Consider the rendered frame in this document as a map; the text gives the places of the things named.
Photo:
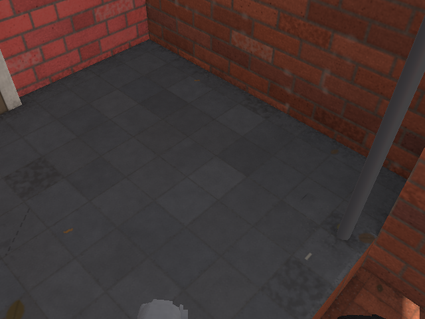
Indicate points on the robot left thigh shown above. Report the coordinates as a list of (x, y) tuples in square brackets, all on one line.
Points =
[(163, 309)]

